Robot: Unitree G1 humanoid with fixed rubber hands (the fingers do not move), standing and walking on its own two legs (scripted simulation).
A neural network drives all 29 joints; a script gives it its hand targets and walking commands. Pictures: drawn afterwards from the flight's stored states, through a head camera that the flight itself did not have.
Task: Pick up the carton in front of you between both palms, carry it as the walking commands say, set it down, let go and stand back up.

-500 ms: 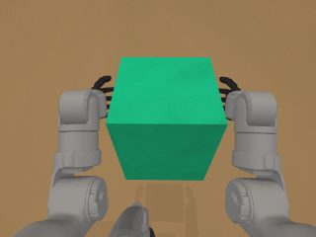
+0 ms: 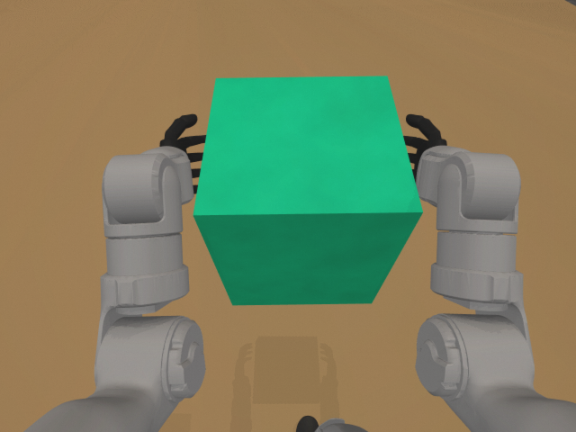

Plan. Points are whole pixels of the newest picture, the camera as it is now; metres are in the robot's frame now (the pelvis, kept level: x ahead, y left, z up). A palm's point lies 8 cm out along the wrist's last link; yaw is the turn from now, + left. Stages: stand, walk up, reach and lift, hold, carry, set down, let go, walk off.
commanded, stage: carry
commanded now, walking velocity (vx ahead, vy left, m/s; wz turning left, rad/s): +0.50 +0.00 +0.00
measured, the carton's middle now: (301, 202) +0.40 -0.01 +0.12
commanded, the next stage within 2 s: none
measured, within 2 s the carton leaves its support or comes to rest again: neither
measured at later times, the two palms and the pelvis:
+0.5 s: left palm (178, 100) +0.67 +0.20 +0.11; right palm (337, 101) +0.67 -0.10 +0.11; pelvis +0.31 +0.05 +0.00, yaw +0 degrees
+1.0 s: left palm (207, 51) +0.88 +0.17 +0.10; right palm (335, 56) +0.89 -0.12 +0.10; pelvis +0.62 +0.02 +0.01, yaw +1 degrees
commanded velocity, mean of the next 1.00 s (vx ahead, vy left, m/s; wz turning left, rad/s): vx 0.50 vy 0.00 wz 0.00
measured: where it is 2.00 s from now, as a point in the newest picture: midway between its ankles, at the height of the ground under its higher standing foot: (266, 255)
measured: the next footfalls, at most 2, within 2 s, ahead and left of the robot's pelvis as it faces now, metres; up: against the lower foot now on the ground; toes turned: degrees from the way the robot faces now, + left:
right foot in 0.02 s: +0.20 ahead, -0.07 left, +0.00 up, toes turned -5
left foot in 0.48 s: +0.45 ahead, +0.15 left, +0.00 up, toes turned +8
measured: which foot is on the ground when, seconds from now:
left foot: down 0.00-0.04, up 0.06-0.46, down 0.48-0.92, up 0.94-1.00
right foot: up 0.00-0.00, down 0.02-0.50, up 0.52-0.88, down 0.90-1.00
